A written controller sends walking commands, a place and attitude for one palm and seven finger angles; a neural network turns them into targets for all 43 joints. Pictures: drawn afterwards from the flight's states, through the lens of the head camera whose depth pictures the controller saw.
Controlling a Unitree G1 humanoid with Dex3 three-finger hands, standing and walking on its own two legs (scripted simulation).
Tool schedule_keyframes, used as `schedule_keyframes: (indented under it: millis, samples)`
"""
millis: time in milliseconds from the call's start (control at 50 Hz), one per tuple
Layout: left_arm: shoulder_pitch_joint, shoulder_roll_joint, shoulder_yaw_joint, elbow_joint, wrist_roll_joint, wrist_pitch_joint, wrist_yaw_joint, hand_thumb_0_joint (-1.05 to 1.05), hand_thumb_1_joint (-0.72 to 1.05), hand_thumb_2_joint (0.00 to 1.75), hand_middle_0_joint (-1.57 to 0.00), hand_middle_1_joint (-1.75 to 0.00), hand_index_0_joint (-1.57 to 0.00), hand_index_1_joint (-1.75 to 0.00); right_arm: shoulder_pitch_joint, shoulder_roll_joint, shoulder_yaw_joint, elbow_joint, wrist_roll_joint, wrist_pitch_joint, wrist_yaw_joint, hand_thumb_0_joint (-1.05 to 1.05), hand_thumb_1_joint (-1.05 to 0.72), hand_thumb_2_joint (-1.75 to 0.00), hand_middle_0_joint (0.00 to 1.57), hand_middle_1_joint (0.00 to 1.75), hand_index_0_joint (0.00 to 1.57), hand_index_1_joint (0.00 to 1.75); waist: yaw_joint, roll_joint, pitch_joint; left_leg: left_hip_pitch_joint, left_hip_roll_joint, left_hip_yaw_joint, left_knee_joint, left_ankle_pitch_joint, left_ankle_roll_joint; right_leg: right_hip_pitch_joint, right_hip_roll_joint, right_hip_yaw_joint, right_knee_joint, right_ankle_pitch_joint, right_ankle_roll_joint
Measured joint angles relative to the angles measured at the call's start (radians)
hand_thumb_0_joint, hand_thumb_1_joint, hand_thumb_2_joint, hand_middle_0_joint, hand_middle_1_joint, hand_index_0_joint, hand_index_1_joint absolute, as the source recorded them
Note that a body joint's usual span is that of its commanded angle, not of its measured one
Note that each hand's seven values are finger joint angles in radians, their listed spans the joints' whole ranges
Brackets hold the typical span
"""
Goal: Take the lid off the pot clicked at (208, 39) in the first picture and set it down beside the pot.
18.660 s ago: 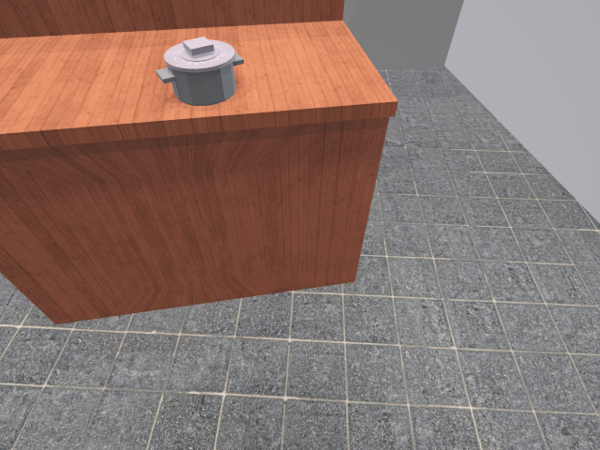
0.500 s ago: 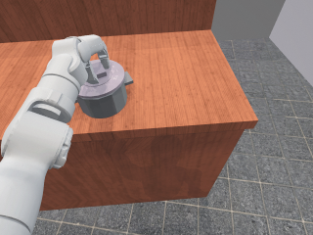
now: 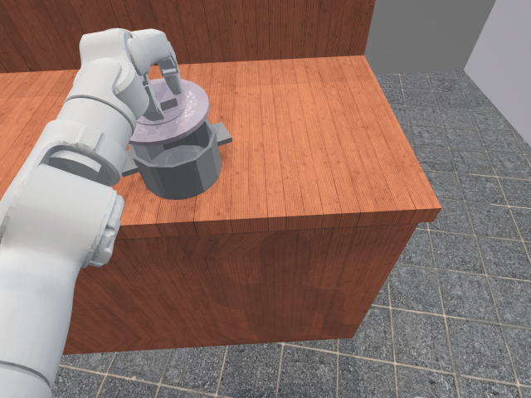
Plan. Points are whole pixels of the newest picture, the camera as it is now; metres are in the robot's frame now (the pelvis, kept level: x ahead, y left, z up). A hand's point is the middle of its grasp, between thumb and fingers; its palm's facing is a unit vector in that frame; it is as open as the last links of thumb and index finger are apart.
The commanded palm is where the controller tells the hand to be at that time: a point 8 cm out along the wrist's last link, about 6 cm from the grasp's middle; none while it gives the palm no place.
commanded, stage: lift the lid straight up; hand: left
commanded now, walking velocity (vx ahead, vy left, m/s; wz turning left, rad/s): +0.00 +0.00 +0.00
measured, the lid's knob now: (154, 98) +0.51 +0.15 +0.20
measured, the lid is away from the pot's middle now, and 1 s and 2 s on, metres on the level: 0.01 0.01 0.10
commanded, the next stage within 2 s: move the lid sideways beside the pot in 1.12 s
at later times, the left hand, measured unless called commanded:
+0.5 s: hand (146, 61) +0.49 +0.14 +0.27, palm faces -0.26 -0.11 -0.96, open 8.5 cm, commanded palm +0.48 +0.15 +0.33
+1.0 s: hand (126, 30) +0.48 +0.15 +0.31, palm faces -0.18 -0.12 -0.98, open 8.4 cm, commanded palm +0.48 +0.15 +0.36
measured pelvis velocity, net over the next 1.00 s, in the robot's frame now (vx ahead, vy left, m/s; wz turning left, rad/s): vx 0.00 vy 0.00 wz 0.00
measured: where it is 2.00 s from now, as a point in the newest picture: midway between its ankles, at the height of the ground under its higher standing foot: outside the picture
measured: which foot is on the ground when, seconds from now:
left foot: down 0.00-1.00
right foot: down 0.00-1.00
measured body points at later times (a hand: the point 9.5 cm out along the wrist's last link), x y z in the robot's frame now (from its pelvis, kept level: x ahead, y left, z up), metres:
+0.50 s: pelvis +0.00 +0.00 +0.00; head +0.03 -0.03 +0.45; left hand +0.50 +0.14 +0.33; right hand +0.07 -0.26 -0.14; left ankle -0.04 +0.09 -0.74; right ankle +0.00 -0.13 -0.74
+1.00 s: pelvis +0.00 +0.00 +0.00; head +0.02 -0.03 +0.45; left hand +0.49 +0.15 +0.37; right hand +0.10 -0.26 -0.13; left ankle -0.04 +0.09 -0.74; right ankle +0.00 -0.13 -0.74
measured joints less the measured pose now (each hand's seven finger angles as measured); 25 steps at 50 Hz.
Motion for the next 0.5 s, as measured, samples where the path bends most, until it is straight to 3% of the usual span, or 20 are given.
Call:
schedule_keyframes:
  millis: [500]
  samples:
    - [-0.086, 0.029, 0.014, 0.005, 0.022, 0.018, -0.016, 0.01, 0.15, 0.81, -0.53, -0.96, -0.58, -0.96, 0.028, 0.0, 0.0, 0.008, 0.0, -0.017, 0.0, 0.01, -0.9, -0.9, 0.2, 0.3, 0.2, 0.3, -0.008, 0.01, -0.007, 0.006, 0.001, 0.007, -0.024, 0.01, -0.001, -0.002, 0.002, 0.008, -0.013, 0.007, 0.0]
